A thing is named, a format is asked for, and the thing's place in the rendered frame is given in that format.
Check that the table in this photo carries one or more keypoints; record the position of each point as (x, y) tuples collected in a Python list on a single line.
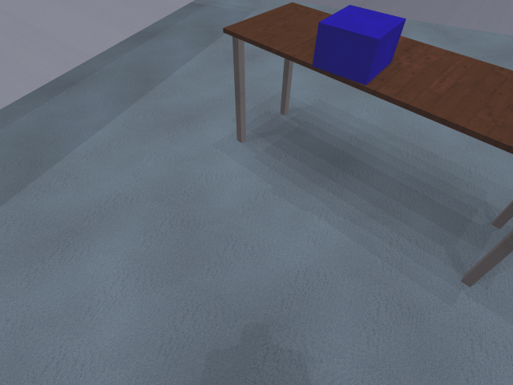
[(462, 93)]

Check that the carton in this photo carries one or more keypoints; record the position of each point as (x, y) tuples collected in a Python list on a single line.
[(356, 43)]

